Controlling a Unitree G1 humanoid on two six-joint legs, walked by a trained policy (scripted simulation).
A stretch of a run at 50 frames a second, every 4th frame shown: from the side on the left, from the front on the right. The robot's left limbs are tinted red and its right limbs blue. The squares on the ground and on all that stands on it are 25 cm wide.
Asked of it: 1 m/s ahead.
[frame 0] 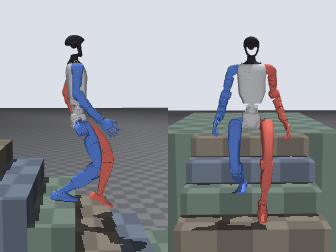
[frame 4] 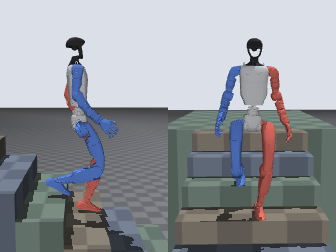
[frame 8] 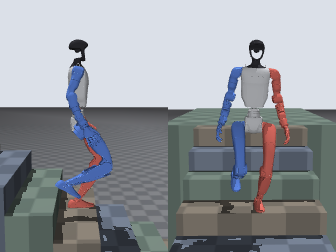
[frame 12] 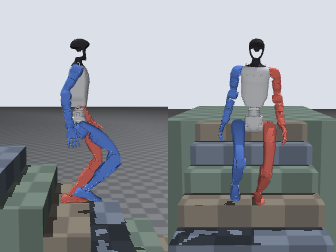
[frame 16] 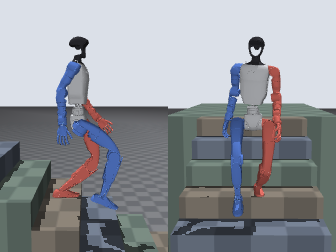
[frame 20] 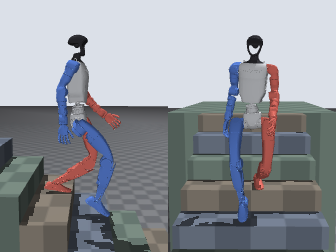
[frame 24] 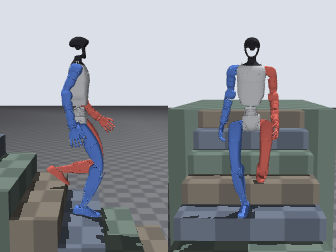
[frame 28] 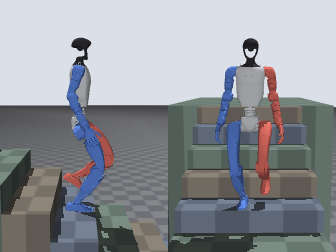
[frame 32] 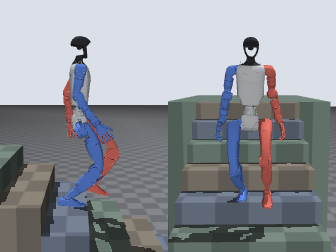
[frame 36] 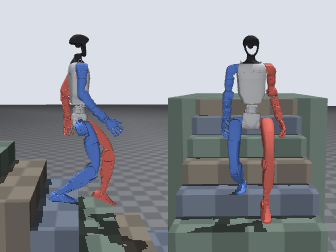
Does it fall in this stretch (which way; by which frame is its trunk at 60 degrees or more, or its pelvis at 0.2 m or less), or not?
no
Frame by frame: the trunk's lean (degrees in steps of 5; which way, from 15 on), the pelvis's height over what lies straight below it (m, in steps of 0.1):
0: 5, 0.8
4: 5, 0.8
8: 5, 0.7
12: 5, 0.7
16: 5, 0.7
20: 5, 0.8
24: 0, 0.8
28: 0, 0.7
32: 0, 0.7
36: 0, 0.8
